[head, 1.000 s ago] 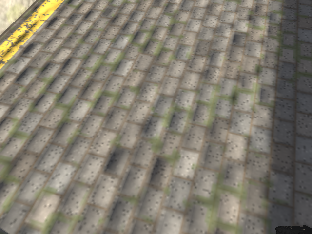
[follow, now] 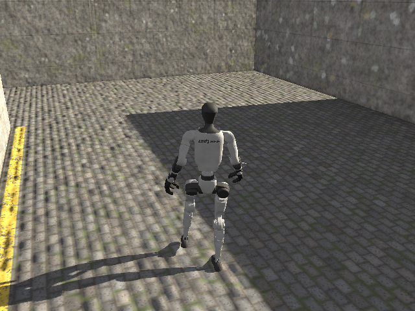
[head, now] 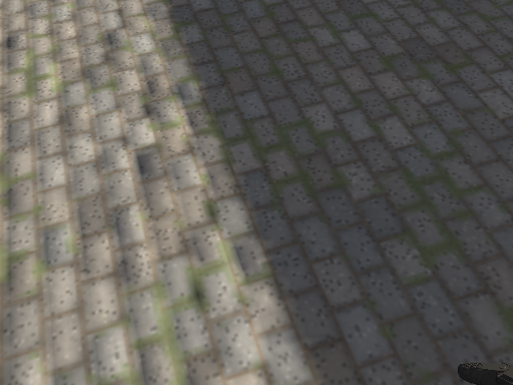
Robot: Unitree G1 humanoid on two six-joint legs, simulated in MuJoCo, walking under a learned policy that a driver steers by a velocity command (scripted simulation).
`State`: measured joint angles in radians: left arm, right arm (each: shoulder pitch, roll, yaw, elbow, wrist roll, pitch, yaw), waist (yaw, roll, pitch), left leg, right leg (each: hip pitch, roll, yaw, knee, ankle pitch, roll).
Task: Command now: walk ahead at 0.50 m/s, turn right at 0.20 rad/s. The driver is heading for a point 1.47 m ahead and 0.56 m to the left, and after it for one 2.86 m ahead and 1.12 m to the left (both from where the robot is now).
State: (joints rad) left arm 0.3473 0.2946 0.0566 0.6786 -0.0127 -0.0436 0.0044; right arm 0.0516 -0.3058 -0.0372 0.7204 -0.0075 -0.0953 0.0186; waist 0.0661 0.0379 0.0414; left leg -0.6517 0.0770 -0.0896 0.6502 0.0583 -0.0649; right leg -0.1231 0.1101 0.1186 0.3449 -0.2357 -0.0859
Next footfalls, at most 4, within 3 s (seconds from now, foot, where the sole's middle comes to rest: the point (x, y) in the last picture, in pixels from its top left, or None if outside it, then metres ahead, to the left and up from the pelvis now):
0.16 left None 0.28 0.15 -0.78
0.64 right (296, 374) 0.49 0.00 -0.78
1.08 left None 0.32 0.20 -0.78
1.50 right None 0.45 0.01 -0.78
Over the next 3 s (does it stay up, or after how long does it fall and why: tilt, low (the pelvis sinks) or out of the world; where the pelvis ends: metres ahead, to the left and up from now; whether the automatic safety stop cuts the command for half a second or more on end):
stays up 0.84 0.48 0.00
